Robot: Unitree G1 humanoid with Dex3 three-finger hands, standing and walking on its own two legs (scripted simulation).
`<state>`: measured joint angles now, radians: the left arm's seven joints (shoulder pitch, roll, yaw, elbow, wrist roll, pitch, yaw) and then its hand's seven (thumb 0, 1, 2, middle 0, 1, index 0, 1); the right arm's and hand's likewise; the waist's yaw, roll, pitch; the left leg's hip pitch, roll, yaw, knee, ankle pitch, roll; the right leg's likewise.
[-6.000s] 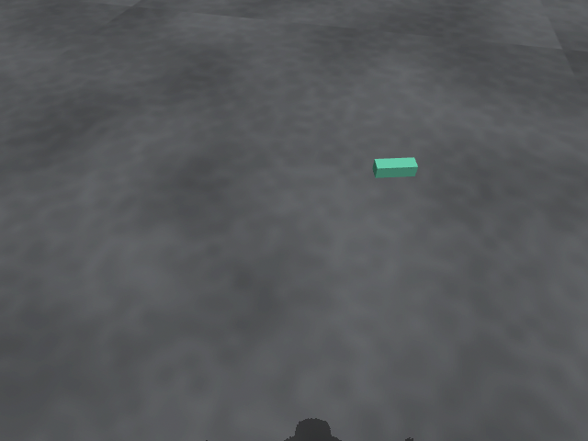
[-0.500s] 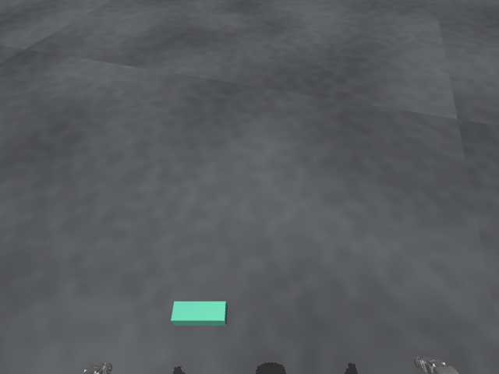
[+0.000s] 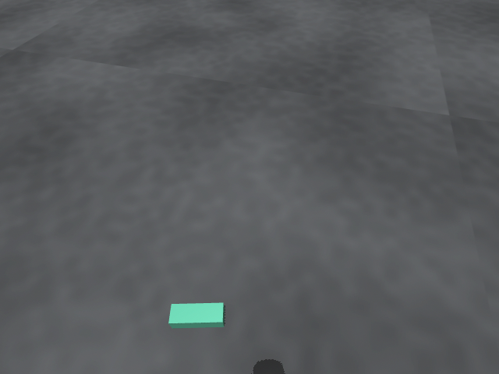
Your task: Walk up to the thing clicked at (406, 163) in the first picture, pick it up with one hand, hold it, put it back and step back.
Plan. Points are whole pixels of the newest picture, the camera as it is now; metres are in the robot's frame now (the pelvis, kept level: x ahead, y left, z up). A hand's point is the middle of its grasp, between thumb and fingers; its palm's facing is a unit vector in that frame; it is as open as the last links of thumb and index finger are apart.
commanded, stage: walk up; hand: left
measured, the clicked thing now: (197, 315) +0.44 +0.23 -0.75
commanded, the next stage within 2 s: stand in 0.16 s
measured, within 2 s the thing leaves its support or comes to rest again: neither
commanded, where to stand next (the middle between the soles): +0.07 +0.01 m, yaw +1 degrees
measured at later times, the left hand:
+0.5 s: hand out of the picture +0.08 +0.25 -0.15, palm faces -0.02 -0.94 -0.33, open 7.4 cm
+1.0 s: hand out of the picture +0.06 +0.25 -0.15, palm faces +0.00 -0.94 -0.34, open 7.4 cm
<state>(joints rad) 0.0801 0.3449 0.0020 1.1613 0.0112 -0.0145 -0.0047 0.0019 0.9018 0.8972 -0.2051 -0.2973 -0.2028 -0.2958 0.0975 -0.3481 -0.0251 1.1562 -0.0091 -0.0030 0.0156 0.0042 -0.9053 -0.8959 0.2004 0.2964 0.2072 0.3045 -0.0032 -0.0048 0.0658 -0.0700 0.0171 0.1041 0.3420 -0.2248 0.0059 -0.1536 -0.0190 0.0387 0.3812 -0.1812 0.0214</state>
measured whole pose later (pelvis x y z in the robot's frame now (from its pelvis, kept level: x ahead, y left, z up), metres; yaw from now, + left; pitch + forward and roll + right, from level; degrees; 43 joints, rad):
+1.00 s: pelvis -0.01 +0.00 +0.00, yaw +2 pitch -3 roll +0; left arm 0.10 0.35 0.00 1.15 0.01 -0.01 -0.01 0.00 0.90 0.90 -0.20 -0.30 -0.20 -0.30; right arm 0.09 -0.34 -0.01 1.14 -0.01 -0.01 0.01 0.00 -0.91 -0.90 0.20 0.30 0.21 0.30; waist 0.00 0.00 0.05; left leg -0.07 0.01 0.07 0.29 -0.18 0.00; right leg -0.12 -0.03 0.01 0.31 -0.14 0.02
